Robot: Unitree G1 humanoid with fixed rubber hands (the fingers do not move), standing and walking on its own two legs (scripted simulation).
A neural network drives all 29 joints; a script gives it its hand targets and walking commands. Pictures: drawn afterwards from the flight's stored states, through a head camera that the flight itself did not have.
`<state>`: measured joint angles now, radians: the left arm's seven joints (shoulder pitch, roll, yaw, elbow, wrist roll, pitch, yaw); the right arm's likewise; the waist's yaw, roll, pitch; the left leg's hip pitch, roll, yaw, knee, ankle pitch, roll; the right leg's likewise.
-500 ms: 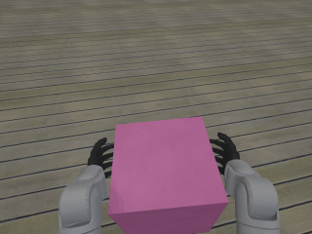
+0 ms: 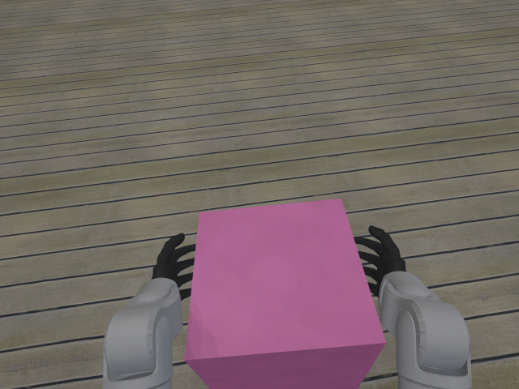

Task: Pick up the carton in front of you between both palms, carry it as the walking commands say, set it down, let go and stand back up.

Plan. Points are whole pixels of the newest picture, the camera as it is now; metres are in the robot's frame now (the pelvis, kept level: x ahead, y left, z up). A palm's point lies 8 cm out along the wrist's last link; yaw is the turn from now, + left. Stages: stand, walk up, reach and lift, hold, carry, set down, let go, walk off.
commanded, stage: carry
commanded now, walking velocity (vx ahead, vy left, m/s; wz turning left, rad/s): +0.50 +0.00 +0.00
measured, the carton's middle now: (280, 306) +0.24 +0.00 +0.00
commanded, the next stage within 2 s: none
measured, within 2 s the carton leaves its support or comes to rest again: neither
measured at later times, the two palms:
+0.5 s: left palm (182, 136) +0.56 +0.18 +0.09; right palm (332, 132) +0.54 -0.11 +0.10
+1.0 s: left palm (214, 65) +0.87 +0.15 +0.09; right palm (325, 60) +0.88 -0.15 +0.08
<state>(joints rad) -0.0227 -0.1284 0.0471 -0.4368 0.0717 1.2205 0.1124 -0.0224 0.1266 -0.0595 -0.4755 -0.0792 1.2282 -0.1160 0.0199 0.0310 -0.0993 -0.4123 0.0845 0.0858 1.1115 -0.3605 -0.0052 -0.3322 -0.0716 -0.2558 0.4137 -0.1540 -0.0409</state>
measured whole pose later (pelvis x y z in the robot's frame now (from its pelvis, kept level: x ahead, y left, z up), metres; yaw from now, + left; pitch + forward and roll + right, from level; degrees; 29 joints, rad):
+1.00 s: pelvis +0.64 -0.01 +0.01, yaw +0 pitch +5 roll +1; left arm 0.01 -0.13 0.05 -0.48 0.08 1.18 0.11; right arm 0.00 0.13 -0.04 -0.49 -0.08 1.18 -0.11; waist 0.02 0.02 -0.06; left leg -0.54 0.11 0.09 0.94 -0.24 0.00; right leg -0.21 -0.05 -0.25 0.29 -0.16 -0.05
